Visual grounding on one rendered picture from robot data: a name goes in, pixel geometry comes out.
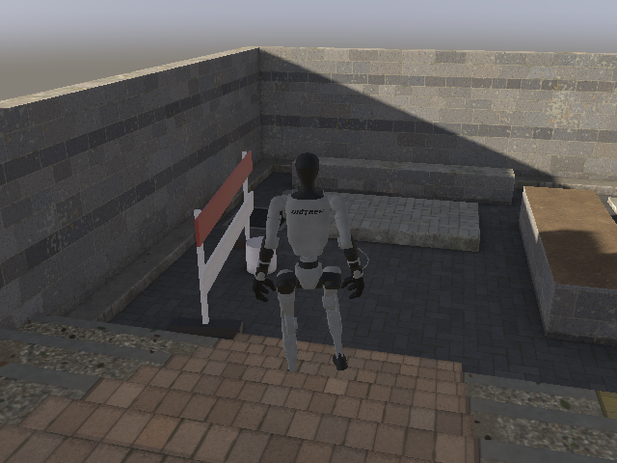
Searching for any right robot hand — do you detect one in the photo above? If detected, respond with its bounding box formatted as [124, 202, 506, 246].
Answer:
[341, 275, 364, 299]

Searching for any left robot hand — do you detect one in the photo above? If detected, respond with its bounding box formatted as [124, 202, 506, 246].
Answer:
[253, 278, 276, 302]

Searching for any robot torso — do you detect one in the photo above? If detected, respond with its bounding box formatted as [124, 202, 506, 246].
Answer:
[285, 190, 330, 289]

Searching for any robot right upper arm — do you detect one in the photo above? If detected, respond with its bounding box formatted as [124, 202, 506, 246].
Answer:
[328, 194, 353, 250]

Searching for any robot right shin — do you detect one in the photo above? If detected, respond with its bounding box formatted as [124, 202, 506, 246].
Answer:
[326, 294, 343, 358]

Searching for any robot left upper arm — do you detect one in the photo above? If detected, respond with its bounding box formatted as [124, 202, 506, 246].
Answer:
[264, 195, 287, 250]

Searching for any robot right forearm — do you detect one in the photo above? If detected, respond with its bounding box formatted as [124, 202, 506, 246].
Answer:
[343, 234, 363, 279]

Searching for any robot left forearm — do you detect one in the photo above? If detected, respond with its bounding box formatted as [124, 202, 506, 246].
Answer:
[255, 234, 274, 281]

